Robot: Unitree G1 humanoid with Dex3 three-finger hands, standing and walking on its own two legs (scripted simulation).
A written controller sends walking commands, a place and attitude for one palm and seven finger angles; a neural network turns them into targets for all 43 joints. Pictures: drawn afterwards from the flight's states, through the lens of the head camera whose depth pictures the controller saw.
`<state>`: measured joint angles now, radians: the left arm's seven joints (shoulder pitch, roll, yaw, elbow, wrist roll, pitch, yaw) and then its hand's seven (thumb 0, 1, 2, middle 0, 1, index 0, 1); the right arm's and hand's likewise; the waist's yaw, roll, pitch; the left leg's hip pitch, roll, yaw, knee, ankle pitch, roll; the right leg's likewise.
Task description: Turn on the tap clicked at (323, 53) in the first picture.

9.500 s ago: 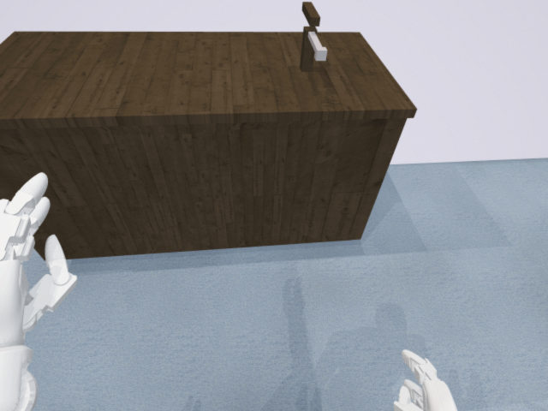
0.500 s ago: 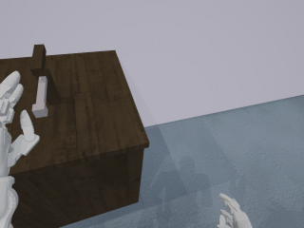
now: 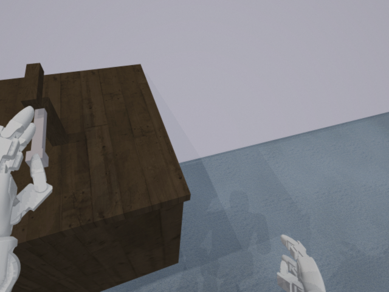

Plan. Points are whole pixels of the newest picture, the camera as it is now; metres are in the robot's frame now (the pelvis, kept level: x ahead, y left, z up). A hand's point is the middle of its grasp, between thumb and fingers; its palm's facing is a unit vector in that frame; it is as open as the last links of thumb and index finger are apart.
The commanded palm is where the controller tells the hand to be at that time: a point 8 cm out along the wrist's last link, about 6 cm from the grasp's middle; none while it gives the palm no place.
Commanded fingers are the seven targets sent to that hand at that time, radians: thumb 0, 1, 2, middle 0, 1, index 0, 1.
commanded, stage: come to a stop and stand still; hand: left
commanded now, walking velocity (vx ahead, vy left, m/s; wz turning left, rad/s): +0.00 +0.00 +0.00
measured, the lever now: (37, 159) +0.31 +0.34 +0.09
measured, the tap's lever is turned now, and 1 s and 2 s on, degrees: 0 0 0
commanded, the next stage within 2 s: look again from close up in 0.44 s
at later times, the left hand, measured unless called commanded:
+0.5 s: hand (48, 205) +0.20 +0.24 +0.15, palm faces +0.40 -0.86 -0.31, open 7.4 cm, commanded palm +0.14 +0.27 +0.17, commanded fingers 0.00 0.90 0.90 -0.20 -0.30 -0.20 -0.30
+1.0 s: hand (31, 169) +0.23 +0.26 +0.19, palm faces +0.45 -0.80 -0.39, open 7.4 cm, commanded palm +0.15 +0.27 +0.17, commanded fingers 0.00 0.90 0.90 -0.20 -0.30 -0.20 -0.30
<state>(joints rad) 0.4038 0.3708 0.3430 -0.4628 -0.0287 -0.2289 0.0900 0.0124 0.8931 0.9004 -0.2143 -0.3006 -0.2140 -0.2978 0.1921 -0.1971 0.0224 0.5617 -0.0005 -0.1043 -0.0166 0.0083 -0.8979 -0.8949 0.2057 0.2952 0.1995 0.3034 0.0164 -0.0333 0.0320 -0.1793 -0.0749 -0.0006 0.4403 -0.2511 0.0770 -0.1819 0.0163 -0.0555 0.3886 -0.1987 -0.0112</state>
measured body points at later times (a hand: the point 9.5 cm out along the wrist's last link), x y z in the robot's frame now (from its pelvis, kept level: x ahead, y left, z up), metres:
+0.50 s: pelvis -0.01 -0.01 +0.00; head -0.02 +0.01 +0.45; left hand +0.17 +0.28 +0.17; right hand +0.16 -0.23 -0.07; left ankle -0.01 +0.06 -0.74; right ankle +0.00 -0.12 -0.74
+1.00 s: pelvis -0.02 -0.01 +0.00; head +0.00 +0.00 +0.45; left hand +0.20 +0.30 +0.21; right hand +0.17 -0.22 -0.09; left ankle -0.01 +0.06 -0.74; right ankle +0.00 -0.12 -0.74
